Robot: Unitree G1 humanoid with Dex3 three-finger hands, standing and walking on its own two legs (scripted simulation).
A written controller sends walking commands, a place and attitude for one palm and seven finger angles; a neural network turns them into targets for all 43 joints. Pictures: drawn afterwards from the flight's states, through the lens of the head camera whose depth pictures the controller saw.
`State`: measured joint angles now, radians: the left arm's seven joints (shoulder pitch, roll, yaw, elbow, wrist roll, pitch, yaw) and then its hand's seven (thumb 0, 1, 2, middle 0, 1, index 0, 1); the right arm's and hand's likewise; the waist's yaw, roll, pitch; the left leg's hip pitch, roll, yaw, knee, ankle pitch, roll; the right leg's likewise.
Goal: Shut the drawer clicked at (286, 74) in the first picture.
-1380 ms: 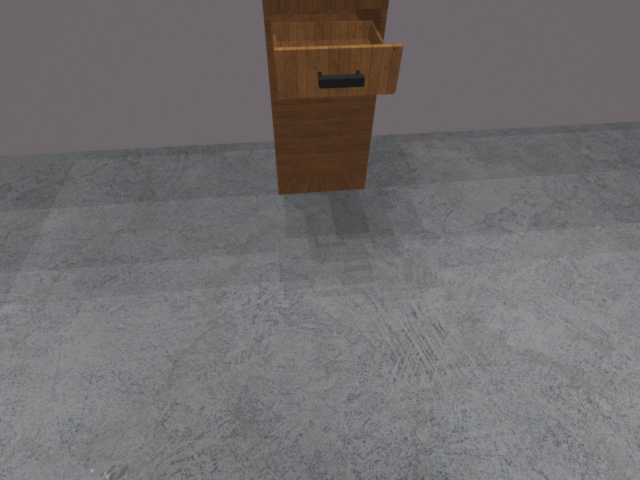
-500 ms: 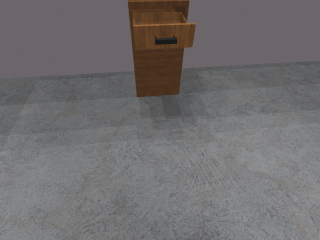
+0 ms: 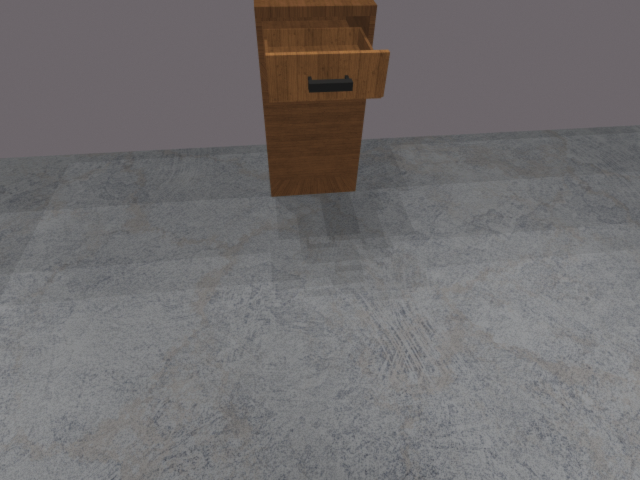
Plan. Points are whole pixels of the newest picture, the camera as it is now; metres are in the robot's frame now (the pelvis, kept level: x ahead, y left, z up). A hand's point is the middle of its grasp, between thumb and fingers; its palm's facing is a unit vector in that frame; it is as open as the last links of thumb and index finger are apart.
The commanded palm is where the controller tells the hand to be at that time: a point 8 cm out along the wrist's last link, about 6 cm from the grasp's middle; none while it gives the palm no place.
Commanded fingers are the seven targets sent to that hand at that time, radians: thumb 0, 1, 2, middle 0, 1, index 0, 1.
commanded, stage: look at it before walking up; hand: left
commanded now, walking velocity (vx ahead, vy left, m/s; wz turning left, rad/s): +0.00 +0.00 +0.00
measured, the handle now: (329, 82) +1.18 +0.04 -0.06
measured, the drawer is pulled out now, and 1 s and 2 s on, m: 0.30 0.30 0.30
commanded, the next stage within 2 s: walk to a spot facing it in 0.16 s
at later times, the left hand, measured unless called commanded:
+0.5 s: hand out of the picture +0.05 +0.22 -0.18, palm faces -0.05 -0.97 -0.24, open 7.3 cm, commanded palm none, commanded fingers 0.00 0.90 0.90 -0.20 -0.30 -0.20 -0.30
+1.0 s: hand (253, 458) +0.19 +0.11 -0.17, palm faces -0.23 -0.96 -0.17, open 7.3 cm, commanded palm none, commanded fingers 0.00 0.90 0.90 -0.20 -0.30 -0.20 -0.30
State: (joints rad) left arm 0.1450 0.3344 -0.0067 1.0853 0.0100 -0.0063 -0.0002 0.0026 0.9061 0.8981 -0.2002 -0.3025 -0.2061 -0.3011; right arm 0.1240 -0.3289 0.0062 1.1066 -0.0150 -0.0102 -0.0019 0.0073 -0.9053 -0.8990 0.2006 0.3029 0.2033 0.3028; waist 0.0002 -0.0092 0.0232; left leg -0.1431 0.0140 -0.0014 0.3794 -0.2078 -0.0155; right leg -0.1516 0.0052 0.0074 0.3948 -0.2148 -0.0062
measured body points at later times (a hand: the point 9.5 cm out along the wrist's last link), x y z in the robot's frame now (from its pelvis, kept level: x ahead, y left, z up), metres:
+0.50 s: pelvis +0.03 +0.00 -0.01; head +0.02 +0.01 +0.44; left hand +0.06 +0.27 -0.16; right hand +0.06 -0.27 -0.15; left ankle +0.00 +0.13 -0.75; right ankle +0.00 -0.11 -0.74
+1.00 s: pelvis +0.17 -0.06 +0.00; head +0.18 -0.06 +0.45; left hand +0.20 +0.16 -0.16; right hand +0.20 -0.32 -0.14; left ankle +0.29 +0.06 -0.68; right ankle +0.10 -0.13 -0.75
